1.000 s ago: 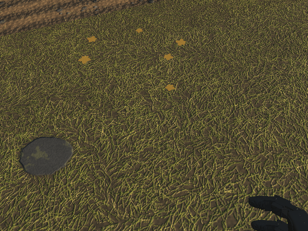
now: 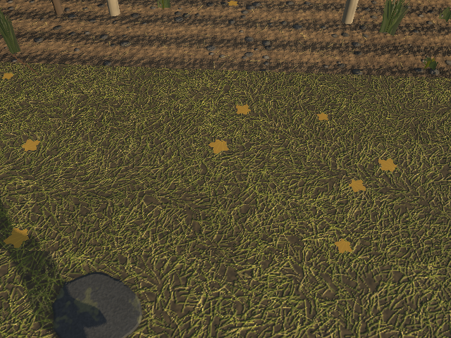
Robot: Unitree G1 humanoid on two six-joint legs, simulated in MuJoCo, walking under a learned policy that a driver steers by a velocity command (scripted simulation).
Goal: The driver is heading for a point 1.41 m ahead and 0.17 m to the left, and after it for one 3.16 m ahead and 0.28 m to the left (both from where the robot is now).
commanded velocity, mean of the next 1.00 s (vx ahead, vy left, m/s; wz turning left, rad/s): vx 0.50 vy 0.00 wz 0.33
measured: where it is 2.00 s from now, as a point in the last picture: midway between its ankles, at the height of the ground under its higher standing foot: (178, 196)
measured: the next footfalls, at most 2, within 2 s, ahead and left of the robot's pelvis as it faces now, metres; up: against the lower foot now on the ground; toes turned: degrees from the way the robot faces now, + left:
left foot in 0.12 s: +0.23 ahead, +0.18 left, -0.16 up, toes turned +7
right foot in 0.54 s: +0.57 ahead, +0.07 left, -0.16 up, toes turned +18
